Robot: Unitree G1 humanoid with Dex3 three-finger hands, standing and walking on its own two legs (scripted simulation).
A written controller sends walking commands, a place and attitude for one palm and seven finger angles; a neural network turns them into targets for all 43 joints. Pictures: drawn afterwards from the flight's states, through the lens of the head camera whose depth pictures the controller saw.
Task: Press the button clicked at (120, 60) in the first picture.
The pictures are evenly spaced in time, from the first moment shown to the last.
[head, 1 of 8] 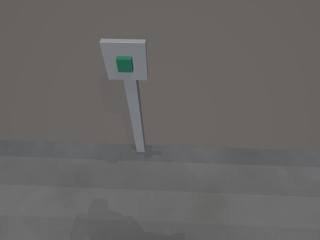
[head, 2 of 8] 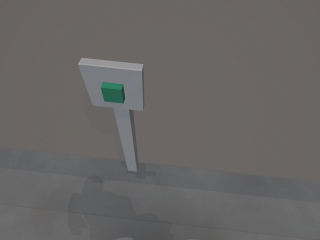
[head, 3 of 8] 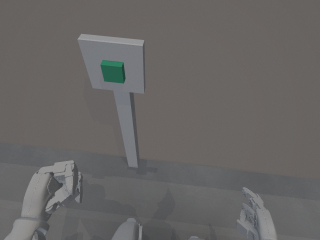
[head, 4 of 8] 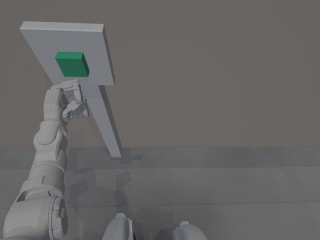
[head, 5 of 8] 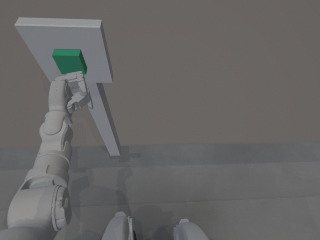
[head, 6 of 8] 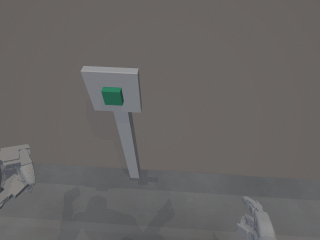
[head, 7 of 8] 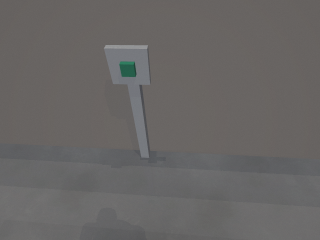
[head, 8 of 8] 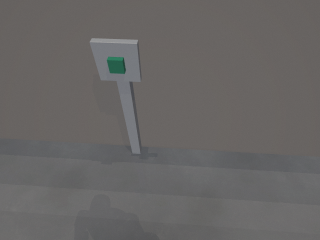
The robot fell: no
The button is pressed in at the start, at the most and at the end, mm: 0 10 0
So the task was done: yes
